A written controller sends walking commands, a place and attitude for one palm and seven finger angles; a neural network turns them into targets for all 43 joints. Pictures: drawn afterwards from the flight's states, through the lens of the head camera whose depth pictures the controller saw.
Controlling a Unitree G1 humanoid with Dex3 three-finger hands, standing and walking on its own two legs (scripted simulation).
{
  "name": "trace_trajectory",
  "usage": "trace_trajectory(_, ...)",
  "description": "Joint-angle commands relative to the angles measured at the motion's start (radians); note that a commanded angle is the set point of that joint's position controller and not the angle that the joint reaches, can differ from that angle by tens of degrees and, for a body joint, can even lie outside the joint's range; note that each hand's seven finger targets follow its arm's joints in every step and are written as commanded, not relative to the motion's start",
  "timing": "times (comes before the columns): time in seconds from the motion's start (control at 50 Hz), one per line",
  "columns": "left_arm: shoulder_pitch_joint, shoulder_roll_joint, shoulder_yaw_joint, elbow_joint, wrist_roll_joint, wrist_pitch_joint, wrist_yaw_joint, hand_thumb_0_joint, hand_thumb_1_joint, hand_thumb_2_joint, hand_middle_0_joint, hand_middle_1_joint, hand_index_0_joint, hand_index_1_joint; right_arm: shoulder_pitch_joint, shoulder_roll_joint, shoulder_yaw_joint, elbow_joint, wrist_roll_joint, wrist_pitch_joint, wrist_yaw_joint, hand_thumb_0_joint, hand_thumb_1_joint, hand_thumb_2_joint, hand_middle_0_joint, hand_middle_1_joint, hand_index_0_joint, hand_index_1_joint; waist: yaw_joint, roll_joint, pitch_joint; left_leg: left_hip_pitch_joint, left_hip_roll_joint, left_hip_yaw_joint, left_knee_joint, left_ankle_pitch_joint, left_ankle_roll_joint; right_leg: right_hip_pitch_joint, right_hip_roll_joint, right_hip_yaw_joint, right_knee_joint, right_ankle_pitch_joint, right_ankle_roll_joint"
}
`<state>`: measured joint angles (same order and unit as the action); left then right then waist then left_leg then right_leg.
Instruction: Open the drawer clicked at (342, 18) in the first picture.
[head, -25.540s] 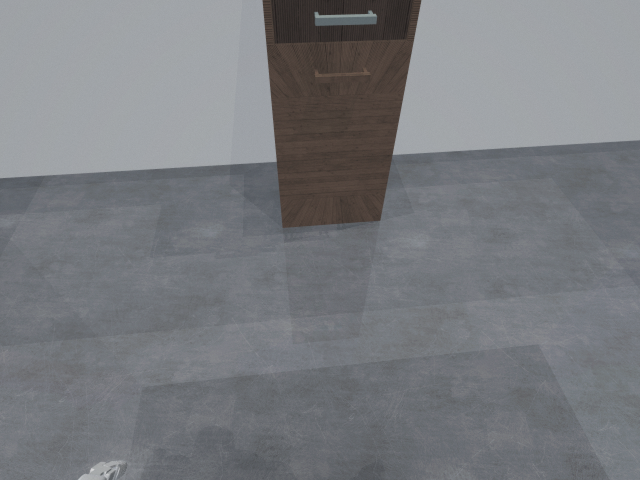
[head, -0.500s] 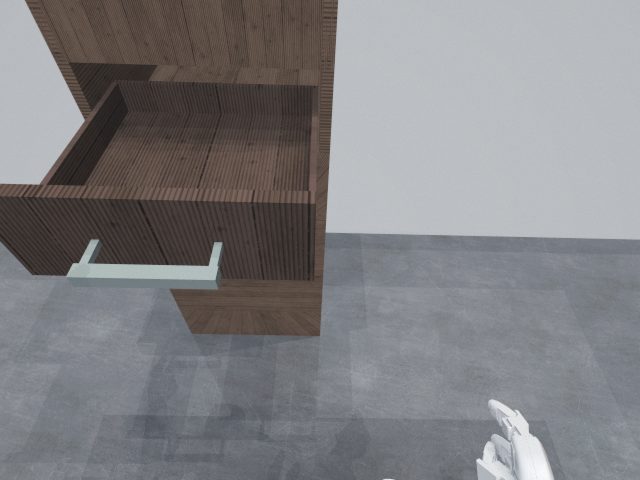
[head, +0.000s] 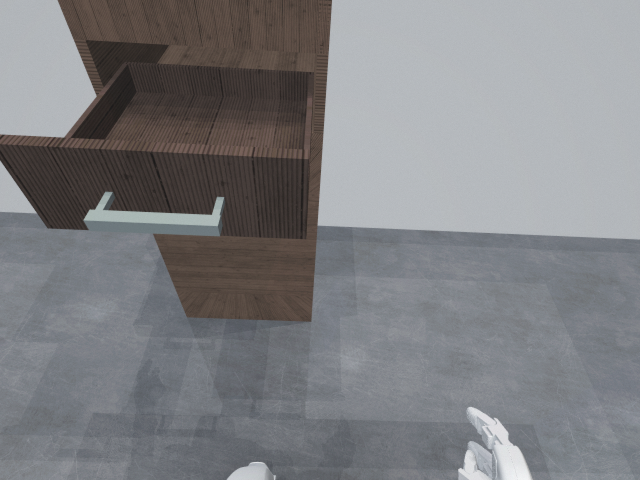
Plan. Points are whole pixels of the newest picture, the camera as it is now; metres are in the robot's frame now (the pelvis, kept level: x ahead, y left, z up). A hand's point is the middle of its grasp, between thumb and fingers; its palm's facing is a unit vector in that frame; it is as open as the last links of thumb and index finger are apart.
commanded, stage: step back with the hand held close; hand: left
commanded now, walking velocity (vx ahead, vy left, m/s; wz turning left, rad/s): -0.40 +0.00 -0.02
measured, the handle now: (159, 212) +0.41 +0.25 +0.11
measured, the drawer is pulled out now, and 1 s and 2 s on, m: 0.30 0.30 0.30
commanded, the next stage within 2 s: stop stepping back and stand still in 0.16 s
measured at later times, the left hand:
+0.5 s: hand out of the picture +0.05 +0.24 +0.30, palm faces +0.54 -0.72 -0.44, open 7.5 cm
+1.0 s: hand out of the picture +0.00 +0.25 +0.30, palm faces +0.53 -0.75 -0.41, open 7.5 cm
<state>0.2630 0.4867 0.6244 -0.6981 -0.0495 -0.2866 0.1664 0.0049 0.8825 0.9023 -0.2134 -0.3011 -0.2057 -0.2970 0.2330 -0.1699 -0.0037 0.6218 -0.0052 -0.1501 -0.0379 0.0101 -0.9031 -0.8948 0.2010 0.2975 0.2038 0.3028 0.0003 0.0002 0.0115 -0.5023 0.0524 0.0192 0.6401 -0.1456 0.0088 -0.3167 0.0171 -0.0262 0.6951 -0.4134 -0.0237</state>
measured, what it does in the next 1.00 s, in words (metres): walks backwards: left foot, then right foot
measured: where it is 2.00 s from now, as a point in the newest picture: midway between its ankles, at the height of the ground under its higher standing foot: outside the picture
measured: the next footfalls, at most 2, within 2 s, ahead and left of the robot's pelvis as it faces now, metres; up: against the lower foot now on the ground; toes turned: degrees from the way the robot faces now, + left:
left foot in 0.20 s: +0.02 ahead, +0.12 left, +0.00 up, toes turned +3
right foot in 0.46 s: -0.09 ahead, -0.11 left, +0.00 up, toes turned -3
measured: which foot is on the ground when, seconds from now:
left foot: down 0.00-0.00, up 0.02-0.18, down 0.20-0.46, up 0.48-0.64, down 0.66-1.00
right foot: down 0.00-0.22, up 0.24-0.44, down 0.46-0.66, up 0.68-0.88, down 0.90-1.00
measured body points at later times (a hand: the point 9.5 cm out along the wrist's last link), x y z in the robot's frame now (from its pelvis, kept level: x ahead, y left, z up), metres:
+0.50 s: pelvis -0.14 +0.00 +0.01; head -0.12 +0.03 +0.46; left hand +0.02 +0.28 +0.32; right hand +0.04 -0.21 -0.05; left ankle -0.04 +0.11 -0.70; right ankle -0.13 -0.11 -0.72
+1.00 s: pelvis -0.18 +0.02 +0.01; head -0.19 +0.04 +0.46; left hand -0.03 +0.29 +0.32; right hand -0.04 -0.21 -0.07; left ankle -0.15 +0.13 -0.70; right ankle -0.16 -0.09 -0.72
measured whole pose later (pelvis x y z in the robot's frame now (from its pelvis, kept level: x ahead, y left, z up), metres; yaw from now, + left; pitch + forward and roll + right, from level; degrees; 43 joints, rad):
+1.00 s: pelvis -0.18 +0.02 +0.01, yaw +0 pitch -1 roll -2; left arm 0.35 0.52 0.56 -0.76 -0.03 -0.25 0.14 0.01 0.88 0.90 -0.22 -0.30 -0.21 -0.30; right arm 0.25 -0.18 0.02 0.67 -0.01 -0.09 -0.05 0.01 -0.90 -0.89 0.20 0.30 0.21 0.30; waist -0.01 -0.02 -0.01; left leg -0.41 0.06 0.06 0.78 -0.40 0.02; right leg -0.28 -0.01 -0.11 0.59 -0.27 -0.03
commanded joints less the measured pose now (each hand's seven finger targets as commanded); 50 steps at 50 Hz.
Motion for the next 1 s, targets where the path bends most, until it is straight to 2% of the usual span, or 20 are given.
trace_trajectory(0.0,-0.089,0.28,0.104,-0.194,0.001,-0.049,-0.003,0.0,0.9,0.9,-0.2,-0.3,-0.2,-0.3,-0.142,-0.145,-0.041,-0.147,0.012,-0.04,0.007,0.0,-0.9,-0.9,0.2,0.3,0.2,0.3,0.022,-0.201,-0.086,0.006,-0.037,-0.011,0.377,-0.303,-0.048,-0.057,-0.438,0.409,-0.488,0.411,-0.176)
trace_trajectory(0.06,0.026,0.213,0.088,-0.217,0.012,-0.019,-0.013,0.0,0.9,0.9,-0.2,-0.3,-0.2,-0.3,-0.135,-0.105,-0.036,-0.164,0.02,-0.023,-0.005,0.0,-0.9,-0.9,0.2,0.3,0.2,0.3,0.003,-0.191,-0.165,0.04,-0.016,-0.014,0.35,-0.286,-0.049,0.078,-0.324,0.171,-0.309,0.794,-0.142)
trace_trajectory(0.12,0.067,0.201,0.089,-0.247,0.019,-0.024,-0.008,0.0,0.9,0.9,-0.2,-0.3,-0.2,-0.3,-0.121,-0.109,-0.025,-0.149,0.009,-0.014,-0.025,0.0,-0.9,-0.9,0.2,0.3,0.2,0.3,-0.015,-0.093,-0.165,0.153,-0.02,0.03,-0.021,-0.182,-0.036,0.096,-0.277,0.127,-0.248,0.873,-0.095)
trace_trajectory(0.14,0.08,0.203,0.089,-0.249,0.013,-0.028,-0.008,0.0,0.9,0.9,-0.2,-0.3,-0.2,-0.3,-0.113,-0.121,-0.034,-0.139,0.006,-0.015,-0.034,0.0,-0.9,-0.9,0.2,0.3,0.2,0.3,-0.024,-0.039,-0.158,0.213,-0.017,0.028,-0.178,-0.058,-0.036,0.092,-0.235,0.095,-0.191,0.823,-0.056)
trace_trajectory(0.18,0.057,0.221,0.102,-0.336,0.008,-0.061,-0.007,0.0,0.9,0.9,-0.2,-0.3,-0.2,-0.3,-0.101,-0.179,-0.071,-0.162,0.0,-0.033,-0.03,0.0,-0.9,-0.9,0.2,0.3,0.2,0.3,0.004,0.255,-0.219,0.306,0.267,-0.243,-0.283,0.517,0.064,-0.029,-0.057,0.017,0.035,0.269,0.044)
trace_trajectory(0.22,0.063,0.236,0.148,-0.291,-0.014,-0.083,-0.019,0.0,0.9,0.9,-0.2,-0.3,-0.2,-0.3,-0.085,-0.167,-0.09,-0.149,-0.018,-0.067,-0.019,0.0,-0.9,-0.9,0.2,0.3,0.2,0.3,-0.009,0.261,-0.248,0.335,0.329,-0.26,-0.285,0.655,0.131,-0.129,0.03,0.042,0.317,-0.137,0.031)
trace_trajectory(0.28,0.096,0.174,0.097,-0.315,-0.01,-0.061,-0.023,0.0,0.9,0.9,-0.2,-0.3,-0.2,-0.3,-0.061,-0.154,-0.085,-0.127,0.002,-0.079,0.008,0.0,-0.9,-0.9,0.2,0.3,0.2,0.3,-0.022,0.221,-0.262,0.426,0.251,-0.146,-0.232,0.581,0.113,-0.133,0.023,0.031,0.297,-0.065,0.043)
trace_trajectory(0.38,0.082,0.197,0.099,-0.266,-0.016,0.009,-0.005,0.0,0.9,0.9,-0.2,-0.3,-0.2,-0.3,-0.143,-0.161,-0.049,-0.193,0.015,-0.03,-0.003,0.0,-0.9,-0.9,0.2,0.3,0.2,0.3,-0.019,0.257,-0.11,-0.024,0.142,-0.076,-0.442,-0.506,0.03,0.267,0.026,-0.11,-0.116,-0.063,0.008)
trace_trajectory(0.4,0.059,0.211,0.1,-0.228,-0.007,0.019,-0.005,0.0,0.9,0.9,-0.2,-0.3,-0.2,-0.3,-0.145,-0.157,-0.048,-0.196,0.015,-0.014,-0.008,0.0,-0.9,-0.9,0.2,0.3,0.2,0.3,-0.024,0.169,-0.09,-0.065,0.079,-0.026,-0.345,-0.511,0.003,0.293,-0.013,-0.062,-0.228,-0.098,-0.024)
trace_trajectory(0.44,0.035,0.282,0.135,-0.18,-0.017,0.024,-0.003,0.0,0.9,0.9,-0.2,-0.3,-0.2,-0.3,-0.134,-0.157,-0.048,-0.173,0.006,0.016,-0.014,0.0,-0.9,-0.9,0.2,0.3,0.2,0.3,-0.014,-0.176,-0.048,0.064,-0.048,-0.003,0.251,-0.25,-0.039,-0.078,-0.368,0.433,-0.604,-0.285,-0.183)
trace_trajectory(0.5,-0.028,0.205,0.072,-0.113,-0.004,0.022,-0.003,0.0,0.9,0.9,-0.2,-0.3,-0.2,-0.3,-0.109,-0.147,-0.044,-0.133,0.008,0.008,-0.031,0.0,-0.9,-0.9,0.2,0.3,0.2,0.3,-0.032,-0.184,-0.08,0.12,-0.01,0.0,0.332,-0.235,-0.019,-0.137,-0.314,0.235,-0.542,-0.285,-0.118)
trace_trajectory(0.58,-0.028,0.153,-0.006,-0.102,0.008,0.024,0.004,0.0,0.9,0.9,-0.2,-0.3,-0.2,-0.3,-0.102,-0.148,-0.024,-0.118,-0.004,-0.001,-0.056,0.0,-0.9,-0.9,0.2,0.3,0.2,0.3,-0.034,-0.046,-0.027,0.262,-0.008,0.066,-0.099,-0.267,0.018,-0.141,-0.241,0.118,-0.415,-0.275,-0.1)
trace_trajectory(0.6,-0.067,0.144,-0.028,-0.128,0.01,0.016,0.004,0.0,0.9,0.9,-0.2,-0.3,-0.2,-0.3,-0.091,-0.164,-0.026,-0.126,-0.004,-0.01,-0.06,0.0,-0.9,-0.9,0.2,0.3,0.2,0.3,-0.037,0.032,-0.011,0.236,0.019,-0.009,-0.227,-0.348,0.04,-0.105,-0.19,0.09,-0.31,-0.23,-0.077)
trace_trajectory(0.64,-0.136,0.154,-0.032,-0.206,0.012,-0.008,0.009,0.0,0.9,0.9,-0.2,-0.3,-0.2,-0.3,-0.097,-0.193,-0.038,-0.168,0.006,-0.026,-0.06,0.0,-0.9,-0.9,0.2,0.3,0.2,0.3,-0.029,0.267,-0.016,0.276,0.245,-0.368,-0.404,-0.393,0.127,-0.163,-0.019,-0.075,0.057,-0.025,0.009)
trace_trajectory(0.68,-0.103,0.208,0.026,-0.197,0.029,-0.018,0.004,0.0,0.9,0.9,-0.2,-0.3,-0.2,-0.3,-0.088,-0.155,-0.038,-0.138,-0.002,-0.038,-0.042,0.0,-0.9,-0.9,0.2,0.3,0.2,0.3,-0.044,0.256,-0.046,0.217,0.296,-0.455,-0.499,-0.522,0.158,-0.206,-0.031,0.002,0.287,-0.087,0.012)
trace_trajectory(0.82,0.06,0.18,0.027,-0.224,0.017,0.009,0.002,0.0,0.9,0.9,-0.2,-0.3,-0.2,-0.3,-0.119,-0.163,-0.035,-0.167,-0.005,-0.023,-0.023,0.0,-0.9,-0.9,0.2,0.3,0.2,0.3,-0.011,0.207,-0.083,-0.022,0.162,-0.107,-0.385,-0.514,0.064,0.255,0.008,-0.132,-0.134,-0.032,-0.008)
trace_trajectory(0.84,0.081,0.191,0.041,-0.202,0.015,0.021,0.002,0.0,0.9,0.9,-0.2,-0.3,-0.2,-0.3,-0.118,-0.166,-0.037,-0.173,-0.005,-0.007,-0.026,0.0,-0.9,-0.9,0.2,0.3,0.2,0.3,-0.008,0.113,-0.089,-0.069,0.109,-0.063,-0.239,-0.494,0.045,0.302,-0.033,-0.054,-0.219,-0.059,-0.039)
trace_trajectory(0.88,0.021,0.239,0.076,-0.185,-0.001,0.028,0.001,0.0,0.9,0.9,-0.2,-0.3,-0.2,-0.3,-0.098,-0.147,-0.039,-0.156,0.004,0.011,-0.023,0.0,-0.9,-0.9,0.2,0.3,0.2,0.3,-0.015,-0.181,-0.069,-0.107,-0.013,0.05,0.218,-0.269,-0.002,0.183,-0.334,0.389,-0.476,-0.173,-0.192)
trace_trajectory(0.92,-0.077,0.254,0.098,-0.182,0.003,0.006,0.011,0.0,0.9,0.9,-0.2,-0.3,-0.2,-0.3,-0.095,-0.14,-0.038,-0.127,0.004,-0.004,-0.024,0.0,-0.9,-0.9,0.2,0.3,0.2,0.3,-0.022,-0.157,-0.115,0.016,0.023,0.009,0.282,-0.303,0.002,0.066,-0.367,0.328,-0.462,-0.106,-0.193)
trace_trajectory(0.98,-0.02,0.177,0.039,-0.124,0.001,0.03,0.006,0.0,0.9,0.9,-0.2,-0.3,-0.2,-0.3,-0.085,-0.14,-0.024,-0.108,0.001,0.007,-0.038,0.0,-0.9,-0.9,0.2,0.3,0.2,0.3,-0.048,-0.023,-0.043,0.281,0.023,0.026,-0.089,-0.22,0.019,-0.137,-0.215,0.108,-0.321,-0.193,-0.111)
